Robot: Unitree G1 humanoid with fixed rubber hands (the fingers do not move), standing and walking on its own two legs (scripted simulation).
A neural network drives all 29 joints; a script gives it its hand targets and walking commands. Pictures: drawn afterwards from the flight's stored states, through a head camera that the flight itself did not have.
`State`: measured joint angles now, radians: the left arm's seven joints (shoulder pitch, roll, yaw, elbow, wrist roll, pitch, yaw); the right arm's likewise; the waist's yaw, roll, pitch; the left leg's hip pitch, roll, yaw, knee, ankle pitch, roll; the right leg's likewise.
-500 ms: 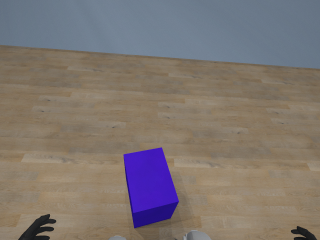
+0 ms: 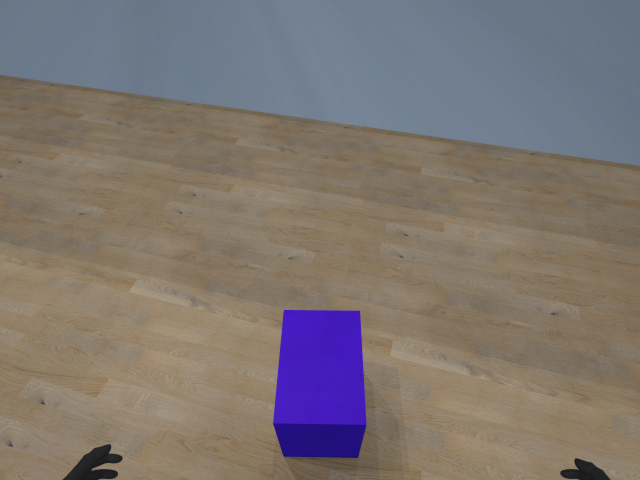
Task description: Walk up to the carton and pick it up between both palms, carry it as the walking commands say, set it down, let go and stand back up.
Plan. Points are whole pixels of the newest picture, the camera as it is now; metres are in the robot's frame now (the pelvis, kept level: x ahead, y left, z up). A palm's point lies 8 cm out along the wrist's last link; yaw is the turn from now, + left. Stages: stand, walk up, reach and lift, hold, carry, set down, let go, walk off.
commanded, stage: walk up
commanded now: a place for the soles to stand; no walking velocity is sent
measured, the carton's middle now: (321, 384) +0.49 +0.04 -0.60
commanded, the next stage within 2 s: none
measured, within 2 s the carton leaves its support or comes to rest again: neither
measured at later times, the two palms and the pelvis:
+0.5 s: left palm out of the picture +0.09 +0.36 -0.08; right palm out of the picture +0.12 -0.30 -0.06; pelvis +0.01 +0.03 +0.02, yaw +5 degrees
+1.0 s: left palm out of the picture +0.07 +0.35 -0.08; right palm (561, 479) +0.17 -0.27 -0.07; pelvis +0.02 +0.03 +0.03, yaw +6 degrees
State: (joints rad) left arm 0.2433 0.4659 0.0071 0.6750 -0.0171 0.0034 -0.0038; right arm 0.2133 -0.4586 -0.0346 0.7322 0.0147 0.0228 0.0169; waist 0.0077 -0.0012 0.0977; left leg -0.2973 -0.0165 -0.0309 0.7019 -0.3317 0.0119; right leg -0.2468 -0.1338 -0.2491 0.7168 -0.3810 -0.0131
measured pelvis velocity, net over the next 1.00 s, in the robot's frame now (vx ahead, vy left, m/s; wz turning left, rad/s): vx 0.02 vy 0.03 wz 0.10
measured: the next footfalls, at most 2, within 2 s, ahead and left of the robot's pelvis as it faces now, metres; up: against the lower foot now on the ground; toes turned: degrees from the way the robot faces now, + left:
none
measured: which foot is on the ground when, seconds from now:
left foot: down 0.00-1.00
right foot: down 0.00-1.00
